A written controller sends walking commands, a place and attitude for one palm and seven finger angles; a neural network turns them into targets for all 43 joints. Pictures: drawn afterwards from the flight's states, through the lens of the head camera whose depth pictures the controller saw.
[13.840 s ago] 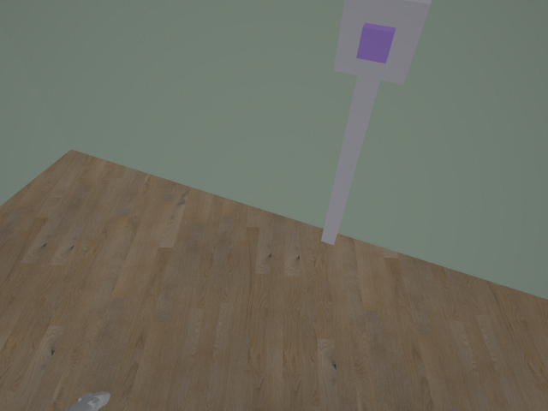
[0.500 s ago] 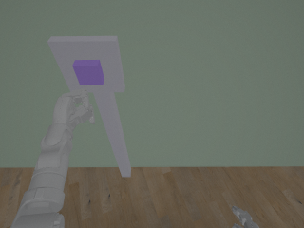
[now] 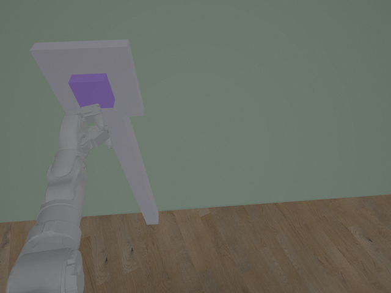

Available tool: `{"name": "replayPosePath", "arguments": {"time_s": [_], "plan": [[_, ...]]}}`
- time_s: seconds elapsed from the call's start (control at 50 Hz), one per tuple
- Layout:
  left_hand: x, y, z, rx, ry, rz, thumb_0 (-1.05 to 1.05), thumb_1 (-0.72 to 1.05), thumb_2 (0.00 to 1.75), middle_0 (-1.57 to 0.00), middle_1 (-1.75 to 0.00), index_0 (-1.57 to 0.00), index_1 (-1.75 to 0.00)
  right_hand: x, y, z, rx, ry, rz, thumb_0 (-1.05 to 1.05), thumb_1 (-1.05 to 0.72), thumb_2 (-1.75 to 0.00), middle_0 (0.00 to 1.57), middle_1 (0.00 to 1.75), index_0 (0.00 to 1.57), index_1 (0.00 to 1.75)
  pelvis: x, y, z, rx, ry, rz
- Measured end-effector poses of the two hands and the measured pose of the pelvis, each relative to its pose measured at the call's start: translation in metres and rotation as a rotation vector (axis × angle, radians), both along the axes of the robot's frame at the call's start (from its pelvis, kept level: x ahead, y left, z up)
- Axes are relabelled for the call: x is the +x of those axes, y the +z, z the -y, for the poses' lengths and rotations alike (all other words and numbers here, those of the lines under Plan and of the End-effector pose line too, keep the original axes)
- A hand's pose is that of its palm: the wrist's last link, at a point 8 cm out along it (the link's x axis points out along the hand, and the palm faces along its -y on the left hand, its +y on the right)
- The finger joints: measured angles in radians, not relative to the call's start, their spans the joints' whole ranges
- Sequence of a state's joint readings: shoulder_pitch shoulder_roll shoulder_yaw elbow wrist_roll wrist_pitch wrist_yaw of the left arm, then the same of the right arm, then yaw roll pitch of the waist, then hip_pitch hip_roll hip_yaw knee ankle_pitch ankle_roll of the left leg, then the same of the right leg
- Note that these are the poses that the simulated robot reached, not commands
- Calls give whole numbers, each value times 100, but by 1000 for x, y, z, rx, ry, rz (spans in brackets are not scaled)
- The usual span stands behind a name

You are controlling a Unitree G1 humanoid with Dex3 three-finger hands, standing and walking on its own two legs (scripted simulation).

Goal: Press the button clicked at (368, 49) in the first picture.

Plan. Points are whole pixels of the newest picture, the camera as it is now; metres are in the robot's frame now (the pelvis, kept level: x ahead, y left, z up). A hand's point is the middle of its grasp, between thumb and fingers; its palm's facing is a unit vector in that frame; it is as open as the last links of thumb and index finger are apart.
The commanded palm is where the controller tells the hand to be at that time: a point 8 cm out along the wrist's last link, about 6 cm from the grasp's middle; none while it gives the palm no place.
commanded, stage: aim a knuckle at the button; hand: left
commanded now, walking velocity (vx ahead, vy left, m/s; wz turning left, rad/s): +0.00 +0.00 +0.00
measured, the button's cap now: (93, 90) +0.51 +0.22 +0.14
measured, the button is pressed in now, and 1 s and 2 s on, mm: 0 2 12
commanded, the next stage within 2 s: press the button with the knuckle in 0.40 s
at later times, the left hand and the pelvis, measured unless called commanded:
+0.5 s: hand (102, 130) +0.42 +0.20 +0.11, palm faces +0.08 -1.00 -0.01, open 3.1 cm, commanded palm +0.39 +0.25 +0.11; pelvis +0.00 +0.00 +0.00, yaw +1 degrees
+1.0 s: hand (102, 119) +0.45 +0.20 +0.11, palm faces +0.08 -1.00 +0.00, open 3.0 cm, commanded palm +0.43 +0.25 +0.11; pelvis +0.00 +0.00 -0.01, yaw +1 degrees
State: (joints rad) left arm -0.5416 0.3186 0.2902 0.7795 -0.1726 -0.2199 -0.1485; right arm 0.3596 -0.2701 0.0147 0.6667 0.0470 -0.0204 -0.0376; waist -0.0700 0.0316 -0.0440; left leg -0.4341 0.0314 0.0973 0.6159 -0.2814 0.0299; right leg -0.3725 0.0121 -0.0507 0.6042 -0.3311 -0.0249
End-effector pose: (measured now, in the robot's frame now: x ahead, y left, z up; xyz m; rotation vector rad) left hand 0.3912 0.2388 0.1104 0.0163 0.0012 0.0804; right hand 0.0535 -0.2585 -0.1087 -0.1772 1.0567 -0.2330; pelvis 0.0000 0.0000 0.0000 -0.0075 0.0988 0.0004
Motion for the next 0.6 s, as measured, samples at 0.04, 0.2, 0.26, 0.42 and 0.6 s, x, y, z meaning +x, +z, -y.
{"name": "replayPosePath", "arguments": {"time_s": [0.04, 0.2, 0.26, 0.42, 0.6], "plan": [[-2, -1, -2, 1, 7, 4, 1, 90, 90, -130, -150, -130, -150, 3, 0, 0, -2, 2, 6, 1, -91, -90, 21, 30, 20, 30, 0, 0, 0, -1, 1, 1], [-3, 5, -4, -8, 2, 13, 1, 90, 90, -130, -150, -130, -150, 28, 4, -4, -5, 38, 59, 1, -91, -90, 21, 30, 20, 30, -1, 0, 0, -3, 13, 3], [0, 3, -6, -15, 4, -5, 1, 90, 90, -130, -150, -130, -150, 36, 6, -5, -7, 51, 80, 1, -91, -90, 21, 30, 20, 30, -2, -1, 0, -3, 16, 0], [4, 2, -8, -20, 1, 2, 1, 90, 90, -130, -150, -130, -150, 44, 7, -7, -7, 65, 91, 1, -91, -90, 21, 30, 20, 30, 0, -2, -1, -4, 17, -10], [8, -1, -10, -16, 1, -1, 1, 90, 90, -130, -150, -130, -150, 34, 3, -7, -6, 50, 49, 1, -91, -90, 21, 30, 20, 30, 4, -3, -2, -6, 16, -16]]}}
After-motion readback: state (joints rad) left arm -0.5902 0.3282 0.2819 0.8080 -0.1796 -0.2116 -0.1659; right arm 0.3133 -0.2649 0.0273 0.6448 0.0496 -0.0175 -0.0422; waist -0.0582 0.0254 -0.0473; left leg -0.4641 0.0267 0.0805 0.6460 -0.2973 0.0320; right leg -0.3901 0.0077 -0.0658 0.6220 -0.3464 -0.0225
